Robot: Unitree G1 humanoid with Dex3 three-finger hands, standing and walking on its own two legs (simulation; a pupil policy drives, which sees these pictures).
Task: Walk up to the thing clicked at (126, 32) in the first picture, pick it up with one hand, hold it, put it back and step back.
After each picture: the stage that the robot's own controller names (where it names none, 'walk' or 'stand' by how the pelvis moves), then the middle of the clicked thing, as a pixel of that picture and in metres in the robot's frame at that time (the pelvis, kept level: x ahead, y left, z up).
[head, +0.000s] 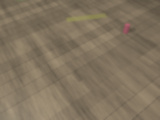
stand; (126, 28) +1.63 -0.52 -0.72
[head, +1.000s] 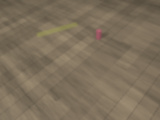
walk; (98, 34) +1.56 -0.06 -0.69
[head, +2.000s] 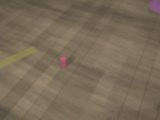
walk; (63, 62) +1.04 +0.25 -0.71
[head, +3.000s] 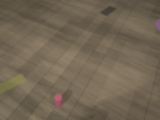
walk; (58, 100) +0.61 +0.19 -0.69
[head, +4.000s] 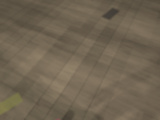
walk; out of the picture +0.39 +0.20 -0.69
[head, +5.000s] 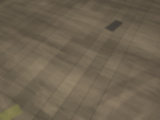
stand; out of the picture +0.33 +0.20 -0.72
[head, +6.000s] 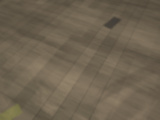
stand; out of the picture +0.33 +0.21 -0.73
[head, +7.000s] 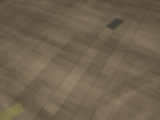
stand; out of the picture +0.34 +0.20 -0.73
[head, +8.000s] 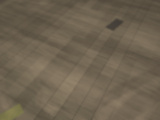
stand; out of the picture +0.33 +0.20 -0.73
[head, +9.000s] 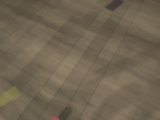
go down; out of the picture +0.35 +0.19 -0.70
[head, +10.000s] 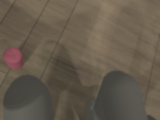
go down; (14, 59) +0.42 +0.23 -0.28
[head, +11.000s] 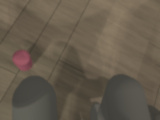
close in; (23, 61) +0.41 +0.23 -0.29
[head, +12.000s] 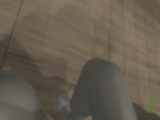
close in; out of the picture +0.40 +0.27 -0.22
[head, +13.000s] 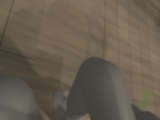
close; out of the picture +0.40 +0.27 -0.22
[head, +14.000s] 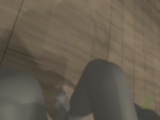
lift; out of the picture +0.37 +0.26 -0.22
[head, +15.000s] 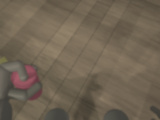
lift; (28, 83) +0.32 +0.19 +0.00
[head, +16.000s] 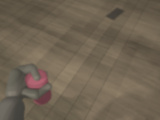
hold; (39, 87) +0.32 +0.17 +0.02
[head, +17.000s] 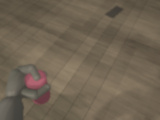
hold; (38, 87) +0.33 +0.17 +0.00
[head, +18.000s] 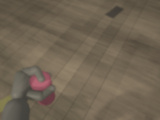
crouch; (43, 89) +0.33 +0.16 +0.00
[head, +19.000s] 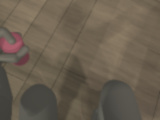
crouch; (15, 50) +0.44 +0.21 -0.09
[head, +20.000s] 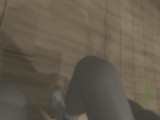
lower; out of the picture +0.42 +0.30 -0.23
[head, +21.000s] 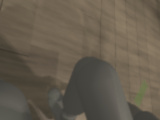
lower; out of the picture +0.43 +0.29 -0.23
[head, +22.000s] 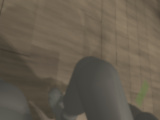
lower; out of the picture +0.43 +0.29 -0.22
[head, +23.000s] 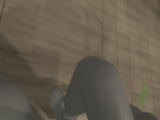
lower; out of the picture +0.42 +0.29 -0.22
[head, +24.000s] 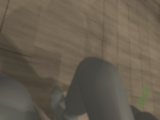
loosen; out of the picture +0.41 +0.27 -0.23
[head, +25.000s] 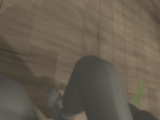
withdraw; out of the picture +0.41 +0.27 -0.23
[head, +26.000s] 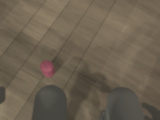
walk; (47, 69) +0.44 +0.20 -0.39
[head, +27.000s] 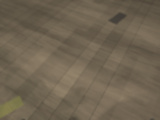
stand; out of the picture +0.36 +0.16 -0.66
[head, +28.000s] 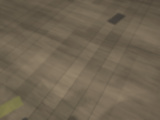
stand; out of the picture +0.38 +0.18 -0.67
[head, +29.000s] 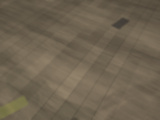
stand; out of the picture +0.38 +0.16 -0.70
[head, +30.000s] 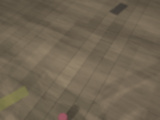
walk; (63, 119) +0.41 +0.18 -0.71
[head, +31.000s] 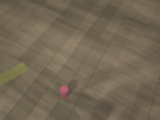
walk; (64, 92) +0.55 +0.13 -0.70
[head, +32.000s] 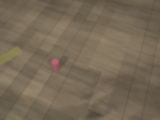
walk; (55, 65) +0.81 +0.28 -0.68
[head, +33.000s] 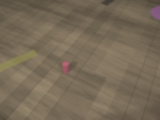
stand; (65, 67) +0.99 +0.20 -0.71
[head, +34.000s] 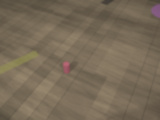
stand; (66, 67) +1.01 +0.20 -0.72
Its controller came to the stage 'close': yes
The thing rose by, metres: 0.72
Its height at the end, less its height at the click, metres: +0.00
